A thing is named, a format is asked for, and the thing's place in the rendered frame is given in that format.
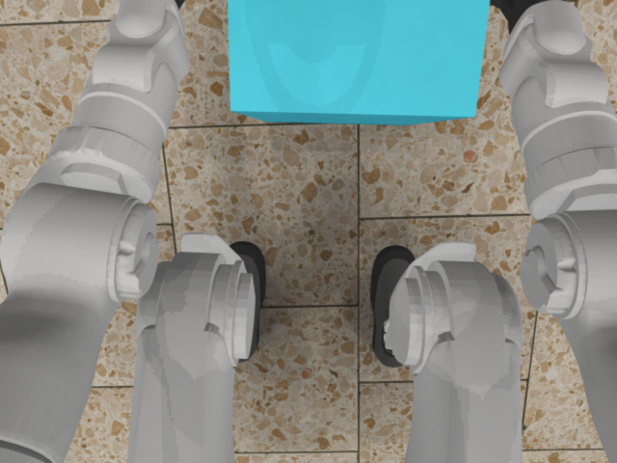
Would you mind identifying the robot right hand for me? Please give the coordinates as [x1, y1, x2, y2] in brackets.
[490, 0, 566, 34]

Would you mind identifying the robot left foot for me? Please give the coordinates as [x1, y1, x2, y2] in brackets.
[229, 241, 266, 363]

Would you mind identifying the robot left upper arm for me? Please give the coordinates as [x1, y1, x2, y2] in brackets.
[0, 182, 159, 463]

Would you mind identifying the left robot thigh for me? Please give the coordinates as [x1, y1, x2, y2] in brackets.
[127, 252, 255, 463]

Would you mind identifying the carton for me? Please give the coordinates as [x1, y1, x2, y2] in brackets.
[228, 0, 490, 125]

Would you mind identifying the robot right forearm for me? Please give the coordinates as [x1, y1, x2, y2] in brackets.
[498, 0, 617, 220]

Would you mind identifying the robot left forearm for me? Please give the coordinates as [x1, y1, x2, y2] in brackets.
[0, 0, 191, 279]

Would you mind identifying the robot right upper arm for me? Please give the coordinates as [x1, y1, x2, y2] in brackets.
[520, 209, 617, 463]

